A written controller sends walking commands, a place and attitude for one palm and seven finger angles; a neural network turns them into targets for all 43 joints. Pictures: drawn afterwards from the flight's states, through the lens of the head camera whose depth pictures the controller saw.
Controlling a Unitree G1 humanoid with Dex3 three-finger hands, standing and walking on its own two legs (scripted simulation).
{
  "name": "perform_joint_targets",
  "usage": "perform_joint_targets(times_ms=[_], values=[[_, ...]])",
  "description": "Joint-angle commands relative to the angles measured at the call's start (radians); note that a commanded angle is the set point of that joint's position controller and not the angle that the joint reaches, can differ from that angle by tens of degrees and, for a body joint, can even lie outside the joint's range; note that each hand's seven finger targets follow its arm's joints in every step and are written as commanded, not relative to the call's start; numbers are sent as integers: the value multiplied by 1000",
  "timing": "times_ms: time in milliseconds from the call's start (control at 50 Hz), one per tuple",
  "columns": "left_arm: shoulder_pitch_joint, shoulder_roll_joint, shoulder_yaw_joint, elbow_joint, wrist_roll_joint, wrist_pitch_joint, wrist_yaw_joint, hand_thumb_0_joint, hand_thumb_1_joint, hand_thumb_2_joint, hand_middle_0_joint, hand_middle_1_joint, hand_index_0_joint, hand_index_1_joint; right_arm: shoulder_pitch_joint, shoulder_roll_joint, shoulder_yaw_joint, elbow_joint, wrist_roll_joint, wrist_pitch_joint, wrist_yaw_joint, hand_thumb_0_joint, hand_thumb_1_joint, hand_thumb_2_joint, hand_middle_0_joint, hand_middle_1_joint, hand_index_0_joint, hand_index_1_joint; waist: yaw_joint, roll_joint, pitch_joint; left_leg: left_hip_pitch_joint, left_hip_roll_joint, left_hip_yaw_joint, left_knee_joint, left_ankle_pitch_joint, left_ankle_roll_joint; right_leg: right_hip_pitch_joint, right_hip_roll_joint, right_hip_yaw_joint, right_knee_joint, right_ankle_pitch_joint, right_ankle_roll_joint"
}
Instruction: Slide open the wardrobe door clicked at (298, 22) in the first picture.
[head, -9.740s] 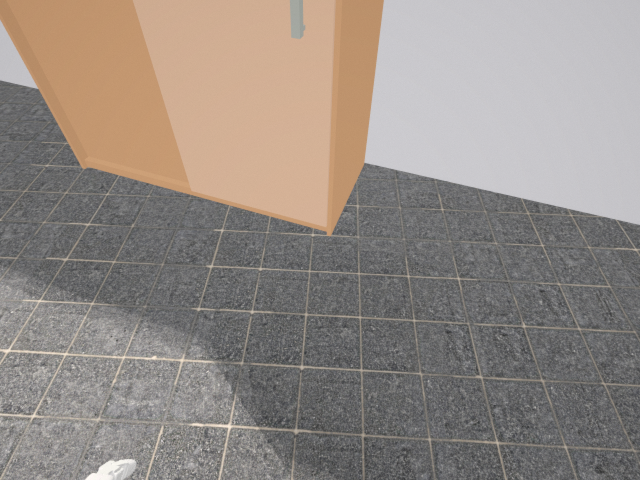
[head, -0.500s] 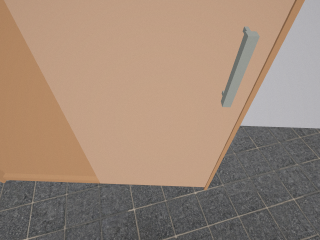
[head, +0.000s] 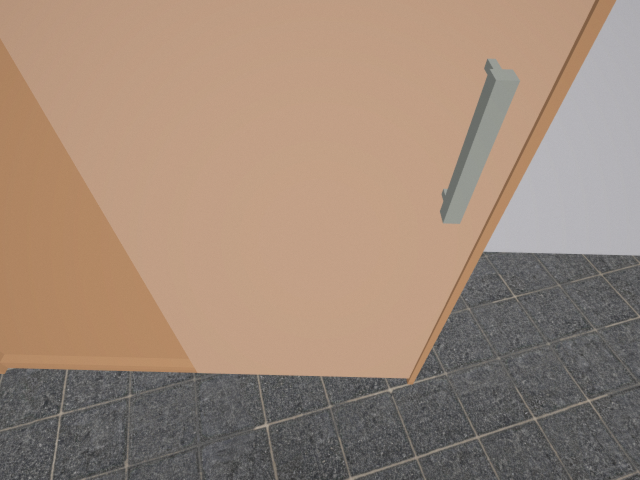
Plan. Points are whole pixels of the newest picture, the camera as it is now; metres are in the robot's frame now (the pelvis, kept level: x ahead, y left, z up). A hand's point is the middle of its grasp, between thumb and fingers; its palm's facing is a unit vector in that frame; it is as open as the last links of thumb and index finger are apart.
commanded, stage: look again from close up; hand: right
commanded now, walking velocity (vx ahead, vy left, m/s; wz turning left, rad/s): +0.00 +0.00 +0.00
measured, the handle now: (469, 148) +0.50 -0.17 +0.16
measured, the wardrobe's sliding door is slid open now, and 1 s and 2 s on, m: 0.00 0.00 0.00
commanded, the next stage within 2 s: shuffle to correct the standing spot in 1.30 s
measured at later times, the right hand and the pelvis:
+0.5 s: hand out of the picture +0.03 -0.20 -0.16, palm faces -0.01 +0.97 -0.26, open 7.4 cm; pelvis -0.02 +0.00 -0.01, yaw +1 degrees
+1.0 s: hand out of the picture -0.02 -0.16 -0.18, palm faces +0.01 +0.98 -0.20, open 7.4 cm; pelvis -0.03 +0.02 +0.00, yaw +0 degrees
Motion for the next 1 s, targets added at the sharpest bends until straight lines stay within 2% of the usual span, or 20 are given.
perform_joint_targets(times_ms=[0, 60, 80, 100, 120, 140, 160, 180, 200, 220, 260, 300, 380, 460, 520, 580, 620, 740, 800, 980], values=[[3, 177, 27, -48, -2, -20, 10, 0, 900, 900, -200, -300, -200, -300, -11, -185, -32, -51, -1, -13, -9, 0, -900, -900, 200, 300, 200, 300, -4, -16, -42, 118, 141, -134, -44, 282, 13, -86, -131, 93, -63, 266, -8], [-17, 199, 28, -53, -3, -20, 8, 0, 900, 900, -200, -300, -200, -300, -27, -203, -33, -57, -1, -14, -7, 0, -900, -900, 200, 300, 200, 300, -5, -20, -60, 130, 144, -134, -48, 306, 13, -67, -133, 94, -64, 295, -8], [-17, 120, 22, -103, -15, -28, -2, 0, 900, 900, -200, -300, -200, -300, 150, -112, -19, -23, -3, -26, -52, 0, -900, -900, 200, 300, 200, 300, -23, -14, -130, 147, 184, -172, 45, 677, -31, -112, -142, 2, 161, 303, 0], [65, 70, 9, -119, -11, -14, -3, 0, 900, 900, -200, -300, -200, -300, 98, -159, -13, -52, -1, -33, -48, 0, -900, -900, 200, 300, 200, 300, 29, -6, -195, 241, 242, -212, 95, 739, 28, -168, -84, 59, 121, 124, 7], [70, 70, 7, -122, -13, -13, -4, 0, 900, 900, -200, -300, -200, -300, 83, -140, -2, -65, 2, -32, -42, 0, -900, -900, 200, 300, 200, 300, 26, -19, -174, 168, 226, -183, 98, 645, 49, -150, -92, 59, 68, 111, 10], [95, 84, 12, -136, -1, -17, -5, 0, 900, 900, -200, -300, -200, -300, 43, -144, 0, -85, 0, -30, -32, 0, -900, -900, 200, 300, 200, 300, 36, -86, -174, 140, 188, -147, 134, 585, 55, -115, -92, 64, 48, 265, 5], [90, 111, 14, -141, 2, -19, 0, 0, 900, 900, -200, -300, -200, -300, 37, -136, 1, -97, 1, -24, -28, 0, -900, -900, 200, 300, 200, 300, 25, -119, -156, 110, 154, -118, 145, 480, 41, -100, -120, 79, 64, 449, -3], [76, 124, 12, -155, 3, -17, 4, 0, 900, 900, -200, -300, -200, -300, 29, -130, 2, -100, 2, -16, -24, 0, -900, -900, 200, 300, 200, 300, 17, -118, -128, 84, 132, -92, 145, 381, 31, -96, -139, 80, 70, 559, -6], [64, 129, 11, -169, 2, -15, 7, 0, 900, 900, -200, -300, -200, -300, 31, -125, 4, -103, 2, -10, -22, 0, -900, -900, 200, 300, 200, 300, 10, -90, -104, 61, 123, -84, 132, 315, 26, -90, -143, 83, 71, 568, -11], [58, 135, 9, -177, 1, -12, 8, 0, 900, 900, -200, -300, -200, -300, 28, -125, 4, -104, 3, -5, -19, 0, -900, -900, 200, 300, 200, 300, 10, -44, -84, 50, 119, -85, 120, 274, 24, -98, -143, 85, 61, 512, -15], [57, 134, 10, -180, 2, -11, 9, 0, 900, 900, -200, -300, -200, -300, 23, -121, 5, -110, 2, 1, -15, 0, -900, -900, 200, 300, 200, 300, 6, -18, -25, 27, 117, -99, 101, 209, 20, -129, -134, 85, 34, 391, -22], [58, 131, 8, -176, 1, -9, 5, 0, 900, 900, -200, -300, -200, -300, 24, -127, 4, -110, 1, 5, -12, 0, -900, -900, 200, 300, 200, 300, 6, 25, 22, 9, 122, -131, 54, 103, 20, -174, -118, 90, 1, 179, -25], [90, 103, 2, -148, 3, -12, 1, 0, 900, 900, -200, -300, -200, -300, 43, -117, 3, -108, 1, 7, -11, 0, -900, -900, 200, 300, 200, 300, 5, 30, 61, -15, 118, -158, 8, -36, 21, -207, -100, 90, -32, 34, -28], [119, 79, 1, -116, 2, -18, 1, 0, 900, 900, -200, -300, -200, -300, 67, -108, -3, -99, 0, 1, -11, 0, -900, -900, 200, 300, 200, 300, 5, 39, 34, -2, 124, -169, -11, -46, 25, -193, -91, 81, -26, 40, -30], [136, 74, -1, -93, 2, -22, 1, 0, 900, 900, -200, -300, -200, -300, 78, -102, -3, -87, 2, -3, -11, 0, -900, -900, 200, 300, 200, 300, 5, 9, 19, 3, 126, -169, -12, -39, 29, -185, -95, 81, -34, 47, -30], [146, 60, -4, -71, 0, -21, 3, 0, 900, 900, -200, -300, -200, -300, 92, -92, -2, -70, 2, -5, -12, 0, -900, -900, 200, 300, 200, 300, 1, 16, 25, 15, 130, -171, -17, -26, 31, -195, -95, 77, -31, 44, -27], [157, 53, -5, -55, 0, -20, 3, 0, 900, 900, -200, -300, -200, -300, 100, -86, -1, -57, 3, -5, -11, 0, -900, -900, 200, 300, 200, 300, 1, -8, 27, 12, 132, -174, -24, -38, 32, -195, -93, 75, -33, 37, -26], [196, 23, -6, -22, -1, -14, 4, 0, 900, 900, -200, -300, -200, -300, 117, -71, 2, -36, 2, -6, -12, 0, -900, -900, 200, 300, 200, 300, 4, 18, 29, 6, 135, -179, -50, -74, 35, -192, -91, 64, -17, 25, -22], [201, 24, -7, -12, 0, -14, 5, 0, 900, 900, -200, -300, -200, -300, 122, -70, 1, -28, 4, -6, -12, 0, -900, -900, 200, 300, 200, 300, 2, -7, 36, 0, 138, -184, -55, -83, 37, -197, -87, 63, -13, 26, -20], [210, 6, -4, -6, -1, -13, 6, 0, 900, 900, -200, -300, -200, -300, 135, -58, -1, -28, 2, -9, -14, 0, -900, -900, 200, 300, 200, 300, 2, 5, 35, 1, 140, -179, -67, -62, 35, -193, -86, 55, 2, 44, -16]])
